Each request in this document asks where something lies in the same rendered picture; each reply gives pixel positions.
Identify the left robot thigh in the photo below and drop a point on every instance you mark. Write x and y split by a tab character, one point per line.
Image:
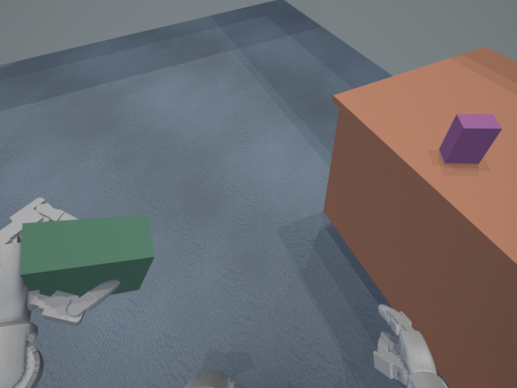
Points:
210	379

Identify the robot right forearm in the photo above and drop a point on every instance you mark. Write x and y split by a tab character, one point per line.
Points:
425	380

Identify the robot left forearm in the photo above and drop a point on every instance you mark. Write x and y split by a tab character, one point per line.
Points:
21	363

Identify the robot right hand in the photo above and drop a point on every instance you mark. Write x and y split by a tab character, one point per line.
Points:
399	358

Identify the table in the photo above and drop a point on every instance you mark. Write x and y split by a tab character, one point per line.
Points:
438	239

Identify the robot left hand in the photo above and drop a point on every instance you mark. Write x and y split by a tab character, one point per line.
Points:
16	302

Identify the sponge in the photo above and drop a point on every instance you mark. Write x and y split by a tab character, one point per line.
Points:
75	256

